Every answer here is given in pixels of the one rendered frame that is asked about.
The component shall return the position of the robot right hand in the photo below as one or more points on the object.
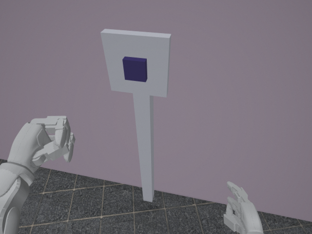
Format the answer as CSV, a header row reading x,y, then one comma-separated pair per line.
x,y
246,218

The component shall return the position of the panel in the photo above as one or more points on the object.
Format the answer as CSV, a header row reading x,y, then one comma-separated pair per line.
x,y
155,47

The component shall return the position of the robot left hand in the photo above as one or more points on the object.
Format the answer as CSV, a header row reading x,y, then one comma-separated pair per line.
x,y
33,147

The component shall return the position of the robot left forearm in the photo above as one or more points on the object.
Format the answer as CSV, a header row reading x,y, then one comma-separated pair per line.
x,y
15,180

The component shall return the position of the button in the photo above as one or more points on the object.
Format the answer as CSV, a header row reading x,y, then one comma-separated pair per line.
x,y
135,69

